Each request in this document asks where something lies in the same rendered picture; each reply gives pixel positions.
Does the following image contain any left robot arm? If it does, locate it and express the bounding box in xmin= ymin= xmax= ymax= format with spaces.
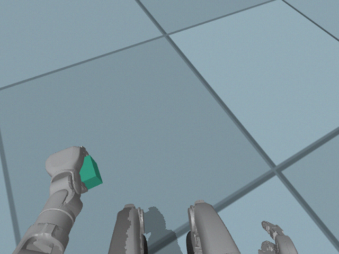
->
xmin=12 ymin=169 xmax=83 ymax=254

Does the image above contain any left robot hand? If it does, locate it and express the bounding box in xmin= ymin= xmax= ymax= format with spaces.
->
xmin=45 ymin=146 xmax=89 ymax=194

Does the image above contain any right robot hand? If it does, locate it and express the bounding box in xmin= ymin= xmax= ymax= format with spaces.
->
xmin=258 ymin=221 xmax=298 ymax=254

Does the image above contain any small box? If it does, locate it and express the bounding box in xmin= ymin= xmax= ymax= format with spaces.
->
xmin=79 ymin=155 xmax=103 ymax=190

